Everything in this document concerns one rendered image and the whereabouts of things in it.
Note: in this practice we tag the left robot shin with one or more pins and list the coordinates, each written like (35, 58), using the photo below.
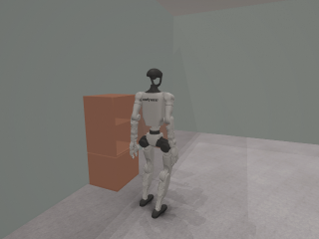
(147, 181)

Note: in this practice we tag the cupboard door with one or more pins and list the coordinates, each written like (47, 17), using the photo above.
(143, 129)

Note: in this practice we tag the humanoid robot head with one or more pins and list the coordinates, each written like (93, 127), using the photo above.
(153, 74)

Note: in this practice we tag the robot left forearm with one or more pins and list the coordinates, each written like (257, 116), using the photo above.
(134, 130)

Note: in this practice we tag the robot left hand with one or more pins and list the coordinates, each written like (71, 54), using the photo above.
(134, 147)

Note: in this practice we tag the robot right forearm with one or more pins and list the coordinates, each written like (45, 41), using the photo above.
(170, 133)

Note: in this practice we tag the right robot upper arm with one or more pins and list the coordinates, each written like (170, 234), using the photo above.
(168, 106)

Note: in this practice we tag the robot right hand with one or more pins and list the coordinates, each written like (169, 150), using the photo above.
(173, 154)

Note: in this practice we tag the left robot upper arm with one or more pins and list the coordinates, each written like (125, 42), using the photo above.
(137, 106)

